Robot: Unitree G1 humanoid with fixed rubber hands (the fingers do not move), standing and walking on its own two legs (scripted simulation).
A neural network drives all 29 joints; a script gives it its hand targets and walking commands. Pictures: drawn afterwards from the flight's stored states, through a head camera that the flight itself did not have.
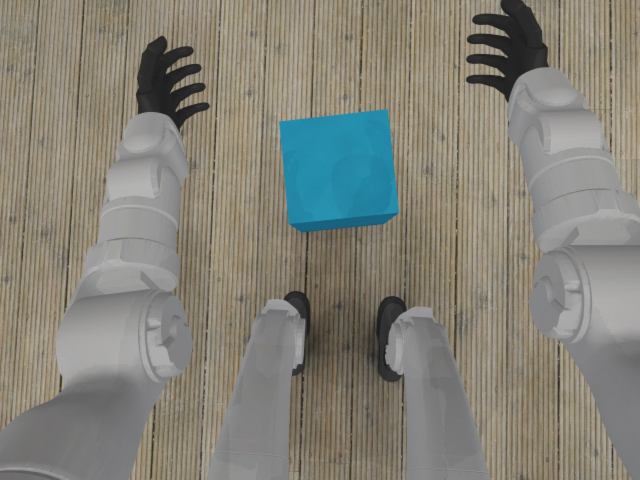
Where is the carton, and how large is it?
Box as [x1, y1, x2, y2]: [279, 109, 398, 231]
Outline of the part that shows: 387,109 279,121 288,220 291,225 300,231 309,231 384,223 398,212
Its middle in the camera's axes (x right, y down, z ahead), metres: +0.04 -0.13 +0.86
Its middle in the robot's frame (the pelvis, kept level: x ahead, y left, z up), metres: +0.51 +0.03 -0.52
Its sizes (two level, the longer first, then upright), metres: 0.210 0.200 0.250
